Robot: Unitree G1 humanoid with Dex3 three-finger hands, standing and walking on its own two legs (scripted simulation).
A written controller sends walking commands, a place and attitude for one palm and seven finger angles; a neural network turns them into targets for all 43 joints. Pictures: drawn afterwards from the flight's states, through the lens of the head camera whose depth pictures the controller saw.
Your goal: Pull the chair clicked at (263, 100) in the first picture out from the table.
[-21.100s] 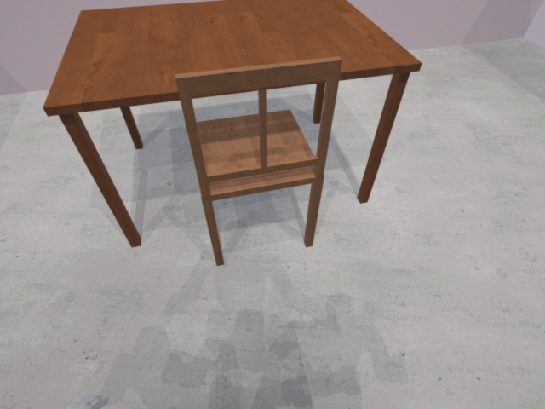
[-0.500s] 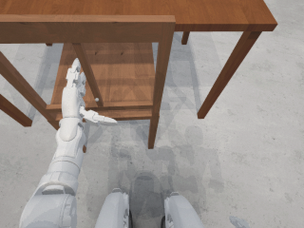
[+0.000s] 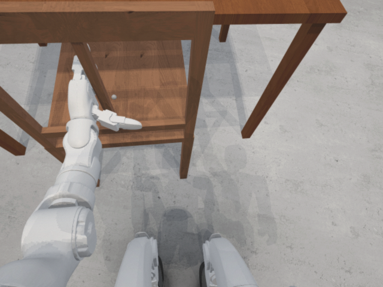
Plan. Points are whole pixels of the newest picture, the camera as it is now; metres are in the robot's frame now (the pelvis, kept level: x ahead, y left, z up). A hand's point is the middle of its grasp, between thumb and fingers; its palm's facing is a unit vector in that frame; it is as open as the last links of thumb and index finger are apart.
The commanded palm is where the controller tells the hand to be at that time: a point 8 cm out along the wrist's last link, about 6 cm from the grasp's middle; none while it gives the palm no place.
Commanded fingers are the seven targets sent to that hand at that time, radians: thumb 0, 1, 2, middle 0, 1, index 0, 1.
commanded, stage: push the fingers through the gap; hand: left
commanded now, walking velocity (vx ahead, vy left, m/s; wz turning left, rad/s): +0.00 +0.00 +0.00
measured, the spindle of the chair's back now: (101, 92) +0.52 +0.16 +0.02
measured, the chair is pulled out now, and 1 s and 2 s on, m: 0.00 0.00 0.03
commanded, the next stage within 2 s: hook a spindle and tug to test in 0.36 s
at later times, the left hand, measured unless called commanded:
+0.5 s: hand (113, 96) +0.50 +0.13 +0.04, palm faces +0.06 -1.00 -0.02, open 16.9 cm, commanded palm +0.47 +0.18 +0.04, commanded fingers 0.00 -0.50 0.30 -0.11 -0.24 -0.11 -0.24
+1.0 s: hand (113, 95) +0.50 +0.13 +0.03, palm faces +0.06 -1.00 -0.01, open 12.3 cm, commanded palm +0.48 +0.17 +0.04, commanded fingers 0.00 0.23 0.61 -0.50 -1.45 -0.50 -1.45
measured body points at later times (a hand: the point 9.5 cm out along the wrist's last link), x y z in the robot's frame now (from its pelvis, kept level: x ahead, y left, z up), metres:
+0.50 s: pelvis +0.01 +0.00 +0.00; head +0.15 +0.01 +0.43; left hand +0.49 +0.19 +0.04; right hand +0.04 -0.27 -0.12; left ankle +0.06 +0.10 -0.61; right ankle +0.01 -0.12 -0.61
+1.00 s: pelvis +0.01 +0.00 +0.00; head +0.16 +0.02 +0.43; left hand +0.49 +0.19 +0.04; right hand +0.04 -0.26 -0.12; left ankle +0.06 +0.10 -0.61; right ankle +0.01 -0.12 -0.61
